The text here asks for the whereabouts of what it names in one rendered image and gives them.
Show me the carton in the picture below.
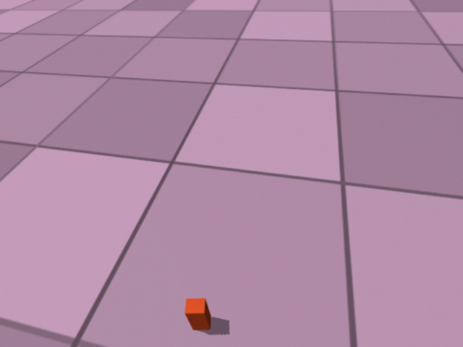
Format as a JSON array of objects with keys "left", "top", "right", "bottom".
[{"left": 185, "top": 299, "right": 211, "bottom": 330}]

